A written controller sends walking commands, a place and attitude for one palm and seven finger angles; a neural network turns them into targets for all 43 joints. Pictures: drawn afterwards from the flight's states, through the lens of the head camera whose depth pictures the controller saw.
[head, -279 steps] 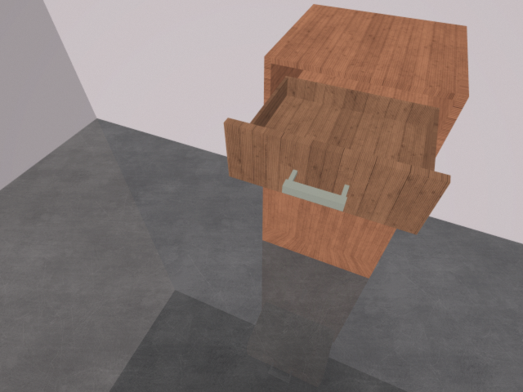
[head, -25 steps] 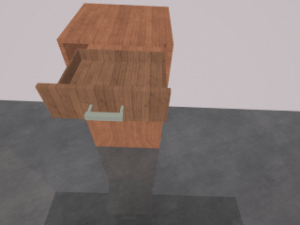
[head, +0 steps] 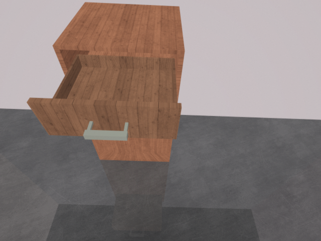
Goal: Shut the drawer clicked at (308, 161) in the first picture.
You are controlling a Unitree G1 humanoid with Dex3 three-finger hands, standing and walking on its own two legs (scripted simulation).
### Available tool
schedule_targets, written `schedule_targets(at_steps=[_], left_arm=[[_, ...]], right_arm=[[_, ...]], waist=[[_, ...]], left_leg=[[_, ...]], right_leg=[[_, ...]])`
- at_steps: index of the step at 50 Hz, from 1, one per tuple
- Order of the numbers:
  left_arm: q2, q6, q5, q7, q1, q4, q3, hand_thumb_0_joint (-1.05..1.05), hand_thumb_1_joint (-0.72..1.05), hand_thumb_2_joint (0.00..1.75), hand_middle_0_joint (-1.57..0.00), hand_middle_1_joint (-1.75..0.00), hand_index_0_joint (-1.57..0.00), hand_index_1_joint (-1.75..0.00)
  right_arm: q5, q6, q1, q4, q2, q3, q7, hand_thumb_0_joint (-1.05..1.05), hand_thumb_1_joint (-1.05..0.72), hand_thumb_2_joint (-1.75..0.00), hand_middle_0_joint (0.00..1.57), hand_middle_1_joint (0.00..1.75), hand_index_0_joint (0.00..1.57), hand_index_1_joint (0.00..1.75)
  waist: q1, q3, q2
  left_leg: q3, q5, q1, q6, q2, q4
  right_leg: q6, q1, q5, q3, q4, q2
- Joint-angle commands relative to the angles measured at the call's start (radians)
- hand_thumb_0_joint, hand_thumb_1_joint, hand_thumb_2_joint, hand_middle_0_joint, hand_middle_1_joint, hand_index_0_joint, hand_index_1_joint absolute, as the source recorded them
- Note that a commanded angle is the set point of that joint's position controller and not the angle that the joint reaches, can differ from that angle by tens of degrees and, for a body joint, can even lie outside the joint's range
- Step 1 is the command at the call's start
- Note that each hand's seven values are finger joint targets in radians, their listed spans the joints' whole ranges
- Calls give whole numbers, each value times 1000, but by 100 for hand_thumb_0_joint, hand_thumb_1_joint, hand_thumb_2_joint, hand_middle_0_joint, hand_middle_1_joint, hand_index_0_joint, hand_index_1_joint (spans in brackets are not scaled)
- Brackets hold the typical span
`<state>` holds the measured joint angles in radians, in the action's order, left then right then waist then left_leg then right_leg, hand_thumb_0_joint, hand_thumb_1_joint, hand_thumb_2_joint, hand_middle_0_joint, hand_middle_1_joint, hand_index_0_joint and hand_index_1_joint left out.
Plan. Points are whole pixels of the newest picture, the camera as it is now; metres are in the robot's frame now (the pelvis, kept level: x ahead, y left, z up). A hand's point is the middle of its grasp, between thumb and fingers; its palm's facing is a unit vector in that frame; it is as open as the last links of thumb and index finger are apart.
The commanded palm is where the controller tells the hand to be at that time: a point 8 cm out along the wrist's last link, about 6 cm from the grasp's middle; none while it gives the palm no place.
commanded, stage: shuffle to correct the standing spot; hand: left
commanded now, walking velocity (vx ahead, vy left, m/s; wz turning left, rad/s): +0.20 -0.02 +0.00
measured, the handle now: (107, 130) +0.42 +0.19 -0.01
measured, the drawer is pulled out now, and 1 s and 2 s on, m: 0.28 0.28 0.28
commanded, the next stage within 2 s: come to a stop and stand still in 0.36 s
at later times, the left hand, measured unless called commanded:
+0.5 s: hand out of the picture +0.08 +0.16 -0.20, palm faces +0.00 -0.98 -0.17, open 7.4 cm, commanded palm none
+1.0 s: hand (106, 237) +0.16 +0.17 -0.19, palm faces +0.07 -0.98 -0.19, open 7.3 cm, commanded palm none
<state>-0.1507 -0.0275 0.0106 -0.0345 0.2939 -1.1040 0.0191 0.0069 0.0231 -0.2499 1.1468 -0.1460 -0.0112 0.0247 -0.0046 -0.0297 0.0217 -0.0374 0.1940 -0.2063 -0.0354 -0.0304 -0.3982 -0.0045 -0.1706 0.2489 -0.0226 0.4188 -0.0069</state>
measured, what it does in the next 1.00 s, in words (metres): walks ahead: right foot, then left foot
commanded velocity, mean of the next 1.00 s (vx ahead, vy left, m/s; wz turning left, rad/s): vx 0.03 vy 0.02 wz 0.00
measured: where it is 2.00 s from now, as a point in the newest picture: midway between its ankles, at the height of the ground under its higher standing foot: outside the picture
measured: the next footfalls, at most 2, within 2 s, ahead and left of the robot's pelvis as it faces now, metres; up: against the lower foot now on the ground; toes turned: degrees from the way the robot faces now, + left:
right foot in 0.62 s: +0.13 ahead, -0.13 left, +0.00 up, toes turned -1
left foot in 0.94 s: +0.17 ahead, +0.08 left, +0.00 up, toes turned +5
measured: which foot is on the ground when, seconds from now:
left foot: down 0.00-0.64, up 0.66-0.92, down 0.94-1.00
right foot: down 0.00-0.44, up 0.46-0.60, down 0.62-1.00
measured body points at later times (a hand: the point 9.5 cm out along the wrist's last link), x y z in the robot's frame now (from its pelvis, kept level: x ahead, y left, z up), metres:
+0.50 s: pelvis +0.09 -0.01 -0.02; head +0.11 -0.01 +0.43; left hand +0.08 +0.22 -0.18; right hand +0.09 -0.23 -0.18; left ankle +0.01 +0.09 -0.74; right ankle +0.00 -0.11 -0.71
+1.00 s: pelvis +0.10 -0.02 -0.01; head +0.13 +0.00 +0.43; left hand +0.16 +0.22 -0.17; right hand +0.18 -0.26 -0.15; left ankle +0.13 +0.08 -0.74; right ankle +0.14 -0.14 -0.73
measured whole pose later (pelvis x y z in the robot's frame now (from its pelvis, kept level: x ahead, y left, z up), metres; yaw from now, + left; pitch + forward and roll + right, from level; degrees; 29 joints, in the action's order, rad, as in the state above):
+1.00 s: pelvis +0.10 -0.02 -0.01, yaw +2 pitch -2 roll +1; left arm -0.20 0.05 0.02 -0.03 0.18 -0.98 -0.04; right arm 0.02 0.00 -0.17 0.99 -0.16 0.04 0.02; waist 0.01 -0.10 0.06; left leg -0.09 0.23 -0.28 -0.03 0.00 -0.56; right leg -0.01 -0.34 0.40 0.05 0.69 0.05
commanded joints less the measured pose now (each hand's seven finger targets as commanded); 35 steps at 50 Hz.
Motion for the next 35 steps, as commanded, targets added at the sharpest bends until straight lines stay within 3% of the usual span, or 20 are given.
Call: schedule_targets(at_steps=[1, 4, 7, 14, 17, 19, 20, 21, 22, 23, 24, 26, 28, 29, 30, 31, 32, 33, 34, 35], left_arm=[[-95, -5, 6, 1, 96, 25, -23, 0, 90, 90, -20, -30, -20, -30], [-99, 0, 8, 10, 90, 30, -29, 0, 90, 90, -20, -30, -20, -30], [-96, -3, 10, 17, 100, 34, -35, 0, 90, 90, -20, -30, -20, -30], [-97, -16, 7, 15, 148, 20, -49, 0, 90, 90, -20, -30, -20, -30], [-111, -17, 7, 10, 170, 17, -58, 0, 90, 90, -20, -30, -20, -30], [-122, -19, 4, 9, 171, 18, -63, 0, 90, 90, -20, -30, -20, -30], [-120, -19, 3, 9, 142, 28, -64, 0, 90, 90, -20, -30, -20, -30], [-102, -20, 2, 12, 83, 56, -60, 0, 90, 90, -20, -30, -20, -30], [-74, -24, 1, 13, -14, 98, -54, 0, 90, 90, -20, -30, -20, -30], [-74, -22, 6, 15, -111, 137, -58, 0, 90, 90, -20, -30, -20, -30], [-73, -17, 6, 19, -151, 158, -65, 0, 90, 90, -20, -30, -20, -30], [-45, -8, 0, 27, -135, 171, -65, 0, 90, 90, -20, -30, -20, -30], [-25, 4, 2, 30, 9, 128, -65, 0, 90, 90, -20, -30, -20, -30], [-44, 1, 3, 27, 119, 86, -68, 0, 90, 90, -20, -30, -20, -30], [-102, -12, 6, 17, 189, 61, -71, 0, 90, 90, -20, -30, -20, -30], [-173, -23, 5, 3, 182, 61, -76, 0, 90, 90, -20, -30, -20, -30], [-218, -17, 0, 0, 160, 71, -75, 0, 90, 90, -20, -30, -20, -30], [-213, -11, 2, -6, 108, 88, -74, 0, 90, 90, -20, -30, -20, -30], [-199, -8, 8, -13, 66, 99, -73, 0, 90, 90, -20, -30, -20, -30], [-183, -1, 10, -18, 32, 111, -69, 0, 90, 90, -20, -30, -20, -30]], right_arm=[[5, 6, -66, -19, -99, 21, -2, 0, -90, -90, 20, 30, 20, 30], [9, 4, -60, -29, -105, 25, -6, 0, -90, -90, 20, 30, 20, 30], [7, 9, -61, -39, -107, 28, -6, 0, -90, -90, 20, 30, 20, 30], [5, 37, -91, -39, -107, 28, 6, 0, -90, -90, 20, 30, 20, 30], [6, 40, -101, -44, -102, 30, 12, 0, -90, -90, 20, 30, 20, 30], [8, 41, -124, -40, -104, 33, 17, 0, -90, -90, 20, 30, 20, 30], [11, 41, -165, -31, -115, 38, 21, 0, -90, -90, 20, 30, 20, 30], [15, 39, -231, -14, -137, 46, 27, 0, -90, -90, 20, 30, 20, 30], [23, 39, -307, 11, -161, 52, 29, 0, -90, -90, 20, 30, 20, 30], [30, 34, -332, 20, -158, 48, 28, 0, -90, -90, 20, 30, 20, 30], [31, 35, -308, 1, -146, 43, 28, 0, -90, -90, 20, 30, 20, 30], [32, 35, -192, -41, -142, 38, 34, 0, -90, -90, 20, 30, 20, 30], [24, 29, -75, -72, -154, 34, 32, 0, -90, -90, 20, 30, 20, 30], [13, 25, -69, -72, -162, 37, 29, 0, -90, -90, 20, 30, 20, 30], [3, 26, -100, -68, -144, 37, 20, 0, -90, -90, 20, 30, 20, 30], [-5, 20, -144, -75, -104, 34, 16, 0, -90, -90, 20, 30, 20, 30], [-11, 7, -176, -71, -91, 46, 19, 0, -90, -90, 20, 30, 20, 30], [-11, -6, -110, -80, -56, 46, 24, 0, -90, -90, 20, 30, 20, 30], [-10, -15, -86, -87, -46, 46, 25, 0, -90, -90, 20, 30, 20, 30], [-10, -24, -75, -88, -50, 49, 24, 0, -90, -90, 20, 30, 20, 30]], waist=[[9, -9, -2], [7, -63, -22], [12, -100, -7], [14, 1, -12], [12, 2, 14], [-6, 26, 1], [-36, 34, -44], [-70, 20, -118], [-105, -32, -233], [-113, -114, -206], [-104, -146, -133], [-43, -136, -113], [43, -55, -123], [85, 14, -89], [98, 72, 18], [68, 115, 189], [41, 133, 151], [52, 61, 122], [48, 24, 173], [42, 21, 155]], left_leg=[[105, 86, 32, -6, 108, 56], [115, 211, -10, -12, 105, 53], [122, 201, -30, -25, 111, 35], [75, -159, 24, -45, 112, -119], [36, -220, -13, -40, 90, -193], [22, -229, 23, -41, 79, -210], [57, -277, 110, -57, 101, -179], [165, -388, 222, -109, 170, -125], [340, -569, 326, -194, 305, -22], [438, -660, 334, -257, 396, 20], [415, -655, 288, -261, 413, 28], [318, -642, 196, -209, 368, 30], [127, -611, 52, -111, 256, -31], [80, -548, 14, -68, 203, -124], [49, -370, -27, -19, 131, -230], [9, -27, -113, 27, 41, -335], [4, 380, -95, 45, 12, -428], [28, 457, -133, 43, 37, -486], [41, 459, -175, 44, 53, -526], [51, 440, -178, 47, 61, -536]], right_leg=[[-39, -51, 61, -77, -65, 92], [-54, -99, 179, -89, -61, 90], [-64, -108, 157, -88, -42, 84], [-83, -4, -185, -56, 98, 88], [-97, 47, -386, -60, 153, 102], [-104, 40, -528, -56, 220, 110], [-94, -39, -518, -28, 299, 87], [-69, -189, -395, 30, 423, 31], [-48, -405, 99, 94, 587, -17], [-47, -547, 364, 60, 677, 8], [-52, -560, 373, 13, 681, 60], [-49, -444, 345, 0, 526, 98], [-37, -134, 96, 83, 275, 58], [-27, 36, -110, 105, 142, 35], [-31, 160, -325, 34, 65, 85], [-123, 229, -705, -195, 39, 269], [-220, 184, -904, -241, 11, 403], [-256, 113, -1011, -247, 32, 410], [-267, 81, -1049, -240, 46, 408], [-263, 60, -1020, -208, 44, 394]])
